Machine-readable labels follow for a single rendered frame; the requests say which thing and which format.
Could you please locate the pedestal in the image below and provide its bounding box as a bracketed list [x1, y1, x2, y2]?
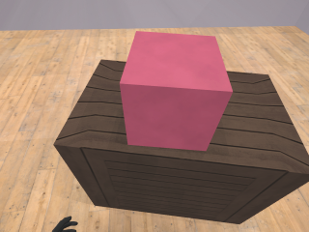
[53, 59, 309, 224]

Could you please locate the robot left hand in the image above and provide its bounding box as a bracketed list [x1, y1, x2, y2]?
[52, 216, 78, 232]

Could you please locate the carton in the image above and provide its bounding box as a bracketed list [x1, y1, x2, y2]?
[120, 31, 233, 151]

